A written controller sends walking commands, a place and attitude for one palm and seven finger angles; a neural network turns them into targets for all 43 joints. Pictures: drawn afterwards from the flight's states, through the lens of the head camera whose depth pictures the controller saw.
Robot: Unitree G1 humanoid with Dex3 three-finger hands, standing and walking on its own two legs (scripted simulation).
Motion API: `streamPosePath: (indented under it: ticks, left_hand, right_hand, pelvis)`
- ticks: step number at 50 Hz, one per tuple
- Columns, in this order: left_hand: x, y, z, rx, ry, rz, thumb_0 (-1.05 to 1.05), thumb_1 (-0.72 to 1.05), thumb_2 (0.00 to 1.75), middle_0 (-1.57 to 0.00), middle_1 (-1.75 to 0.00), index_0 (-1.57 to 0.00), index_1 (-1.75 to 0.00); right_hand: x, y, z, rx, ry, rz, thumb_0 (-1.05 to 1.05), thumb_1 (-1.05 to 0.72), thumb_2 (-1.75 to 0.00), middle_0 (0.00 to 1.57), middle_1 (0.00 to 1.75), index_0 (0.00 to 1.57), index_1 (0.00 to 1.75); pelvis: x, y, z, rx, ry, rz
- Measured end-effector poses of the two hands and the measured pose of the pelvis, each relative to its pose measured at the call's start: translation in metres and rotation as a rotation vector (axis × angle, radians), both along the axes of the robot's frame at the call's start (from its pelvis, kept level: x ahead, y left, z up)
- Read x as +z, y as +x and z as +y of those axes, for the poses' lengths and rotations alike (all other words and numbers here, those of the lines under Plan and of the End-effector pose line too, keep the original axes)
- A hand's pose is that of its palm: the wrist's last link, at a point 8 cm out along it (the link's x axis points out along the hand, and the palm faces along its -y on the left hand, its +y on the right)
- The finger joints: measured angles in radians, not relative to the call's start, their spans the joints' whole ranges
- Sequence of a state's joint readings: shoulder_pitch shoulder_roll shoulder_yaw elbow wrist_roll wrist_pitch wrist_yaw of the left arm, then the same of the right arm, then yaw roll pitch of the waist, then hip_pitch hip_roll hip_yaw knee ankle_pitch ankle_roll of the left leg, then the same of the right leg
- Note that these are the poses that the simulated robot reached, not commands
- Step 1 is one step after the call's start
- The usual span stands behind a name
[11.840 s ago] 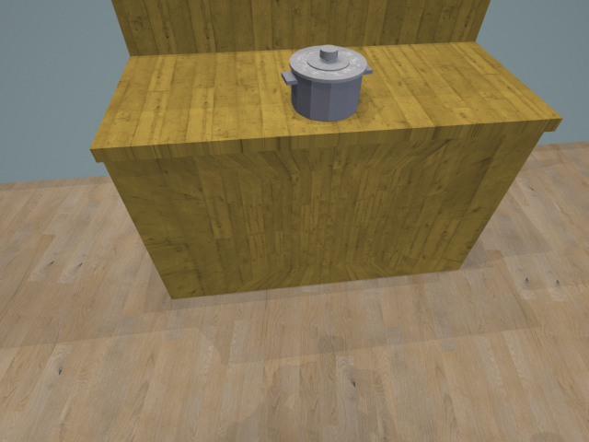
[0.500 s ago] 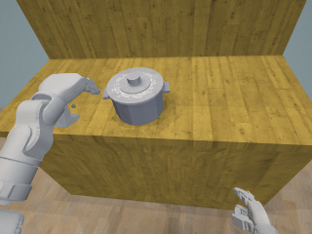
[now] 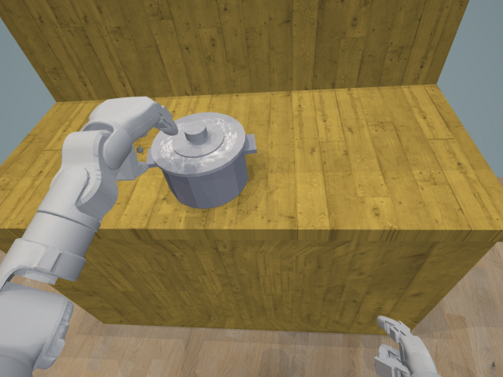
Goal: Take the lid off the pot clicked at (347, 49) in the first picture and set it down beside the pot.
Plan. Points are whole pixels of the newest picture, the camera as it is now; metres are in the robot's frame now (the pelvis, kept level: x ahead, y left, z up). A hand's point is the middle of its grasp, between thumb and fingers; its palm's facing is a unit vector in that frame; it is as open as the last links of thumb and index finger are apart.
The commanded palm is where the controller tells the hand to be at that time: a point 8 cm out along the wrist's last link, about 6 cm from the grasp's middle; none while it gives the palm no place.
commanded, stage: move the open hand above the knob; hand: left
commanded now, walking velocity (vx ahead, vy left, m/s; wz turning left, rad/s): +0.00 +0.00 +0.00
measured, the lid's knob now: (195, 131) +0.53 +0.14 +0.11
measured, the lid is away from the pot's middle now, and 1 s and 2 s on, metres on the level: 0.00 0.00 0.00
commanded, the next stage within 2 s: lower the open fingers around the knob in 1.40 s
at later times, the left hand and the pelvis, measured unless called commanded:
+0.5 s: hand (170, 122) +0.47 +0.15 +0.18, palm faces -0.24 -0.02 -0.97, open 10.1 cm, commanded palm +0.46 +0.15 +0.25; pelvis +0.01 +0.00 +0.00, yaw +0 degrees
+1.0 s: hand (183, 108) +0.50 +0.14 +0.19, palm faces -0.24 -0.03 -0.97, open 10.1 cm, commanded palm +0.49 +0.14 +0.25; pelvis +0.02 +0.01 +0.00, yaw -2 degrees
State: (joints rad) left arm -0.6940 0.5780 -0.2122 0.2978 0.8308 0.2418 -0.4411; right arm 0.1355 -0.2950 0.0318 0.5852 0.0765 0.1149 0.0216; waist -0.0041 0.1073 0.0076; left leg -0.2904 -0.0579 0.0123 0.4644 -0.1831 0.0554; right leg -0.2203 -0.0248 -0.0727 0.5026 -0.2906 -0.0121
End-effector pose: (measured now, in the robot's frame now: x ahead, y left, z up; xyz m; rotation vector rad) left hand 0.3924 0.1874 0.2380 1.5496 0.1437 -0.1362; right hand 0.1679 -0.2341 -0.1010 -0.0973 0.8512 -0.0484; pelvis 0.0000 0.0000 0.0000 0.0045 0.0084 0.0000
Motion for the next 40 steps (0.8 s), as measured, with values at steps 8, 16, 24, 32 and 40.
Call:
streamPosePath:
  ticks: [8,16,24,32,40]
  left_hand:
    - [0.001,0.021,-0.015,-0.005,0.004,0.019,0.0,-0.34,1.55,-0.86,-0.08,-0.86,-0.08]
    - [0.004,0.045,-0.029,-0.01,-0.004,0.03,0.0,-0.34,1.55,-0.86,-0.08,-0.86,-0.08]
    - [0.002,0.067,-0.032,0.017,0.001,0.065,0.0,-0.34,1.55,-0.86,-0.08,-0.86,-0.08]
    - [0.006,0.087,-0.044,-0.003,-0.008,0.066,0.0,-0.34,1.55,-0.86,-0.08,-0.86,-0.08]
    - [0.01,0.103,-0.054,-0.01,-0.02,0.06,0.0,-0.34,1.55,-0.86,-0.08,-0.86,-0.08]
  right_hand:
    - [-0.003,-0.004,-0.006,-0.02,-0.011,0.027,0.01,-0.9,-0.9,0.2,0.3,0.2,0.3]
    - [-0.008,-0.018,-0.011,-0.054,-0.017,0.067,0.01,-0.9,-0.9,0.2,0.3,0.2,0.3]
    - [-0.014,-0.04,-0.018,-0.098,-0.032,0.134,0.01,-0.9,-0.9,0.2,0.3,0.2,0.3]
    - [-0.018,-0.061,-0.024,-0.135,-0.053,0.198,0.01,-0.9,-0.9,0.2,0.3,0.2,0.3]
    - [-0.02,-0.077,-0.024,-0.172,-0.056,0.231,0.01,-0.9,-0.9,0.2,0.3,0.2,0.3]
  pelvis:
    - [0.0,0.004,-0.001,0.003,0.001,0.012]
    - [0.0,0.008,-0.001,-0.002,0.002,0.028]
    - [0.0,0.012,-0.001,-0.007,0.001,0.045]
    - [0.001,0.017,0.0,-0.011,0.001,0.065]
    - [0.001,0.021,0.003,-0.023,0.0,0.086]
